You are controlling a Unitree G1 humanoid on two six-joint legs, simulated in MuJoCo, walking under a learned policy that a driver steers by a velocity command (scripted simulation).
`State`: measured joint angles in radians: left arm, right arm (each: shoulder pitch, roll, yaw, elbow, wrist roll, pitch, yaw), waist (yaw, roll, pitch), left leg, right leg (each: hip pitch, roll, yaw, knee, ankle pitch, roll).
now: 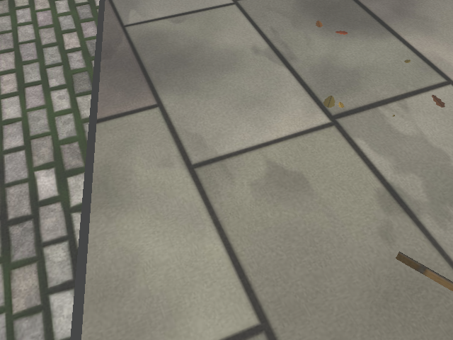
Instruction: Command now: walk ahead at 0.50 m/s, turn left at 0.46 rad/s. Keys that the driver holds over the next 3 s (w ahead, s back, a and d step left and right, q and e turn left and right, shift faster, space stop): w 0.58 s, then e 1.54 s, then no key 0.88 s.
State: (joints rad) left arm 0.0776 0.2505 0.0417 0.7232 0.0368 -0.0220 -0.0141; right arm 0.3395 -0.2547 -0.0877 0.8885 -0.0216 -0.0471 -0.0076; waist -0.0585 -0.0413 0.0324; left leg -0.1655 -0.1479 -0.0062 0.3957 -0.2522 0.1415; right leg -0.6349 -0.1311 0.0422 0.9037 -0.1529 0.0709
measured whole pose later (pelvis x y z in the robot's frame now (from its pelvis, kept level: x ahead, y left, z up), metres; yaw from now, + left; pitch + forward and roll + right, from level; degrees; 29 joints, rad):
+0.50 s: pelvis +0.28 -0.04 +0.01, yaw +5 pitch +1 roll -2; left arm 0.44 0.19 0.04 0.91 0.02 -0.10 -0.01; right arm 0.12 -0.26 -0.03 0.76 -0.04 -0.03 0.04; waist 0.05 0.06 0.01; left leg -0.63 0.06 -0.01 1.00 -0.20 0.04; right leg -0.06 0.05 -0.08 0.23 -0.20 -0.04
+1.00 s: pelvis +0.46 +0.03 +0.01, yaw -5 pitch +0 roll -1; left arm 0.20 0.26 0.08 0.83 0.03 0.06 -0.02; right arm 0.27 -0.21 -0.03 0.81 -0.02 -0.05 -0.04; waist 0.00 -0.03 0.07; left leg -0.25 0.03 0.22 0.40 -0.16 0.08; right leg -0.56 -0.03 -0.04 1.02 -0.30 0.01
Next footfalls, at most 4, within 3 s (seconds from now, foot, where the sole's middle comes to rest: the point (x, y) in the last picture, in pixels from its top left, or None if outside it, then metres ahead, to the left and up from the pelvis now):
0.18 right None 0.28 -0.14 -0.77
0.68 left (187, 318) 0.55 0.10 -0.77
1.22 right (255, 330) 0.50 -0.09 -0.77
1.66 left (188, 313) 0.56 0.10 -0.77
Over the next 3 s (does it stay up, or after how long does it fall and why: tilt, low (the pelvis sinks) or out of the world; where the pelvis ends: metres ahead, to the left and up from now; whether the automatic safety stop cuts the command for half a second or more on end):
stays up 0.45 0.05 0.01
